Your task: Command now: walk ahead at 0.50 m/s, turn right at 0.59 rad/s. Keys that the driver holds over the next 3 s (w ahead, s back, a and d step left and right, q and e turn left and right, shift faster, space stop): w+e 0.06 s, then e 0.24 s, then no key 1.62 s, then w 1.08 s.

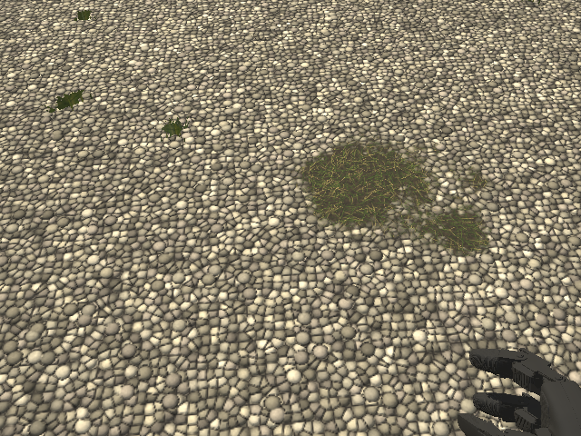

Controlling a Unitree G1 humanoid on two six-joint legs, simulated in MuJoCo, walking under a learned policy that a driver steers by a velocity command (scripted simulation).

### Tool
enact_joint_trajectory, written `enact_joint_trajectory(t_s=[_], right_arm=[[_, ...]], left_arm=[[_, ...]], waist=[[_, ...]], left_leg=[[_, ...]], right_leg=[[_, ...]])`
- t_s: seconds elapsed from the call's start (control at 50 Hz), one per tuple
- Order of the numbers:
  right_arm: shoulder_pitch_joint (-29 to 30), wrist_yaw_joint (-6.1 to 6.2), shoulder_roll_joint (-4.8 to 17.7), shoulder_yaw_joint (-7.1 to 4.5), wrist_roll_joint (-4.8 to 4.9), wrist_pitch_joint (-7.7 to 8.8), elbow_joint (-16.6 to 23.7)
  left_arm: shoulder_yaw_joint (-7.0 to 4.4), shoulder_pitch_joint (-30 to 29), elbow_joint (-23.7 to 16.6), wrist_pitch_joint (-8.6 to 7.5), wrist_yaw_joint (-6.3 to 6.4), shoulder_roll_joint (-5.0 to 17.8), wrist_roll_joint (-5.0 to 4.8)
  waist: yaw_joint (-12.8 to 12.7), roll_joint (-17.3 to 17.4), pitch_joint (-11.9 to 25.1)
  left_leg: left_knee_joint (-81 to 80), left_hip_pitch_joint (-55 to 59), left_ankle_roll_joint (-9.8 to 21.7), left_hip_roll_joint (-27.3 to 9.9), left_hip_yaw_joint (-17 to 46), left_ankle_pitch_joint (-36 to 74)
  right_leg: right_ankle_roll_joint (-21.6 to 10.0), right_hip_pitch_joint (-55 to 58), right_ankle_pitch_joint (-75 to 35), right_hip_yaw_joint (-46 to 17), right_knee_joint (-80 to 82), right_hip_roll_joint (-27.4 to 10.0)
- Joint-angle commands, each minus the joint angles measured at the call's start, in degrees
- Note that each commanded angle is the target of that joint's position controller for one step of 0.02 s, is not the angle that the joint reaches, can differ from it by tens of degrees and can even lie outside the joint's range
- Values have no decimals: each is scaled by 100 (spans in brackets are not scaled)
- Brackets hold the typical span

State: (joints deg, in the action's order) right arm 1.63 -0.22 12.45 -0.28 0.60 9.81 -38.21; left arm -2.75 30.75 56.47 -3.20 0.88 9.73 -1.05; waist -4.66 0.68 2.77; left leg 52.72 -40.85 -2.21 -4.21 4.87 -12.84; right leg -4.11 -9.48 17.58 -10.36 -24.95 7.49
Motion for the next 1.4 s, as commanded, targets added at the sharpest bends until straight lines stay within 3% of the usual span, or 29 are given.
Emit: enact_joint_trajectory(t_s=[0.02, 0.06, 0.1, 0.12, 0.14, 0.16, 0.18, 0.2, 0.24, 0.28, 0.32, 0.36, 0.44, 0.48, 0.5, 0.52, 0.54, 0.56, 0.58, 0.64, 0.72, 0.76, 0.78, 0.8, 0.82, 0.86, 0.92, 1.08, 1.4], right_arm=[[-163, 95, 575, -180, 119, -122, 224], [-4, 182, 806, -301, 190, -229, 296], [-793, 227, 1016, -453, 6, -207, 131], [-1768, 223, 1291, -514, -160, -181, -12], [-2031, 186, 1647, -534, -315, -235, -45], [-1845, 139, 1543, -576, -187, -272, 17], [-1361, 177, 967, -473, -149, -342, 185], [-1045, 210, 666, -379, -135, -424, 153], [-733, 188, 591, -353, -205, -498, 22], [-626, 162, 757, -431, -230, -496, -99], [-643, 182, 1055, -537, -193, -516, -191], [-603, 192, 1180, -572, -92, -593, -256], [-721, 133, 1272, -572, 119, -692, -415], [-878, 98, 1073, -497, 122, -722, -534], [-1118, 64, 819, -399, 9, -725, -642], [-1376, -5, 441, -249, -286, -720, -570], [-1319, 38, 603, -273, -169, -755, -481], [-1135, 90, 955, -374, -65, -820, -502], [-1149, 119, 1036, -425, -43, -886, -566], [-1477, 205, 855, -431, -128, -1007, -836], [-1334, 182, 557, -313, -88, -947, -842], [-1506, 120, 523, -270, -181, -919, -926], [-1533, 103, 759, -295, -274, -924, -915], [-1369, 111, 1181, -396, -215, -943, -932], [-1179, 93, 968, -376, -160, -939, -943], [-1026, 103, 667, -274, -204, -879, -950], [-1212, 137, 634, -255, -146, -782, -1099], [-1263, 154, 589, -221, -119, -800, -1361], [-1330, 158, 517, -191, -84, -838, -1898]], left_arm=[[-288, -670, -872, -120, 145, 1327, -59], [-275, -388, -868, -78, 152, 1067, -144], [-296, -587, -1075, -22, 180, 949, -118], [-222, -824, -1376, -14, 179, 673, -8], [-76, 297, -1506, -74, 147, 66, 36], [-101, 705, -1493, -59, 103, 640, -41], [-177, 46, -1560, 48, 114, 878, -65], [-232, -589, -1741, 140, 130, 1042, -23], [-328, -1040, -1957, 309, 129, 1072, -1], [-248, -1218, -2156, 399, 109, 743, -38], [-173, -1472, -2275, 386, 71, 609, 8], [-159, -1500, -2256, 363, -13, 683, 33], [-205, -1837, -2378, 441, -139, 915, 78], [-260, -1823, -2351, 445, -144, 1000, 137], [-299, -1763, -2399, 449, -95, 1158, 169], [-330, -1841, -2586, 466, 6, 1588, 259], [-249, -1872, -2584, 449, 19, 1438, 359], [-237, -1926, -2518, 401, -7, 1300, 343], [-196, -2131, -2461, 350, -24, 1185, 298], [-161, -2768, -2459, 287, -24, 1091, 257], [-104, -2645, -2258, 305, -13, 821, 232], [-53, -2498, -2098, 310, -21, 664, 168], [-46, -2300, -1998, 291, -25, 604, 184], [-91, -2021, -1981, 271, -51, 657, 219], [-95, -2236, -1974, 283, -30, 695, 240], [-155, -2459, -1934, 325, 36, 764, 194], [-173, -2332, -1788, 353, 60, 676, 202], [-236, -2083, -1310, 338, 104, 673, 166], [-244, -1886, -360, 374, 238, 741, 122]], waist=[[518, -609, -109], [482, -621, -70], [963, -670, 352], [1314, -302, 1145], [704, 1719, 2083], [561, 2109, 2445], [681, 1347, 1640], [657, 708, 1002], [399, 448, 354], [286, 580, 82], [325, 550, 317], [309, 604, 650], [358, 611, 687], [353, 466, 579], [363, 120, 558], [664, -1228, 694], [498, -1703, 803], [385, -1316, 567], [483, -1115, 397], [777, -828, 350], [639, -820, 403], [766, -677, 390], [640, -389, 290], [272, 312, 32], [385, 661, -139], [462, 488, -306], [521, 289, -255], [559, -87, -211], [528, -38, -389]], left_leg=[[-1677, 2619, -212, 558, -540, 1704], [-2238, 2697, -171, 621, -382, 1515], [-2541, 3478, 121, 484, -330, 1691], [-2166, 4783, 511, -474, 453, 2523], [-2543, 6235, 1584, -2231, 2932, 4448], [-2813, 6113, 2072, -2612, 4357, 2851], [-2937, 5351, 1904, -2227, 3349, 2326], [-2969, 4421, 1681, -1889, 2213, 2402], [-3232, 2985, 1425, -1326, 1049, 2449], [-3554, 2341, 1386, -1121, 359, 2598], [-3602, 2327, 1525, -1215, 93, 3164], [-3578, 2341, 1558, -1244, -136, 3272], [-3331, 2457, 1334, -1271, -243, 1877], [-2885, 2149, 1002, -974, -398, 798], [-2436, 1836, 629, -688, -642, 84], [-1002, 1080, 89, -102, -1186, -1693], [-348, 697, -62, 76, -689, -2429], [61, 735, -108, -32, -474, -2159], [191, 763, -127, -64, -404, -1868], [53, 1642, -245, -48, -418, -1251], [-1371, 2188, -163, 52, -512, -810], [-2616, 2931, -17, 95, -523, 485], [-2741, 3116, 112, -189, -202, 974], [-2600, 2822, 312, -329, -199, 595], [-2877, 2073, 439, -260, -104, -567], [-3053, 1789, 296, -134, -184, -948], [-2912, 2069, 243, -49, -292, -551], [-2835, 2300, 314, 41, -355, -205], [-3077, 2478, 376, 152, -406, 54]], right_leg=[[-748, -2120, -1390, -894, 994, -792], [-493, -1366, -1104, -1136, 524, -787], [-49, -941, -2437, -921, -993, -451], [232, -1503, -1683, -587, -2654, -229], [532, -2714, 2046, -159, -4713, 367], [589, -3298, 1887, -206, -5924, -228], [696, -3669, 1418, 91, -6331, -509], [719, -3642, 988, 405, -6220, -728], [670, -3081, 810, 477, -5635, -1047], [620, -2713, 732, 722, -4564, -1125], [591, -2315, 321, 820, -3466, -1163], [541, -1644, -284, 881, -2570, -1072], [335, -901, -850, 947, -1272, -869], [82, -122, -1169, 1095, -406, -677], [-99, 392, -1630, 678, 39, -1034], [-546, 990, -3198, -908, 180, -2449], [-1337, 530, -2425, -1439, 550, -2940], [-1299, 169, -1679, -1288, 690, -2620], [-1038, -40, -1424, -948, 682, -2326], [-714, -866, -1968, -196, 559, -1892], [-768, -620, -1897, -170, 289, -1789], [-434, -736, -1136, -88, 136, -1560], [-147, -887, -513, 31, -50, -1325], [59, -993, -55, 361, -59, -966], [228, -540, -173, 622, -183, -803], [220, -275, -511, 617, -341, -863], [192, -261, -949, 568, -339, -900], [302, -107, -1396, 607, -339, -926], [404, 76, -1491, 697, -147, -954]])
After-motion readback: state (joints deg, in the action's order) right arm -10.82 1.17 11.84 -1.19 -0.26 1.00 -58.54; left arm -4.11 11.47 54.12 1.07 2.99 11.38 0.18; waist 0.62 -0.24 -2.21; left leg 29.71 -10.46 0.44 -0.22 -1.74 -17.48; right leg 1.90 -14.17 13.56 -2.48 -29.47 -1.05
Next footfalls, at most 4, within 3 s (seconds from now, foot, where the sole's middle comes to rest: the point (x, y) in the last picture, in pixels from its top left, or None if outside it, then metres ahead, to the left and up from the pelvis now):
0.12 left None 0.28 0.15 -0.77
0.50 right None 0.25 -0.12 -0.77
0.78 left None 0.29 0.14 -0.77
2.66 left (329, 355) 0.70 -0.01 -0.77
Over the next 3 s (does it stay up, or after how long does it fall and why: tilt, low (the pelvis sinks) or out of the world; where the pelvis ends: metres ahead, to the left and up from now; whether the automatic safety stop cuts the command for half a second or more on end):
stays up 0.68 -0.09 0.01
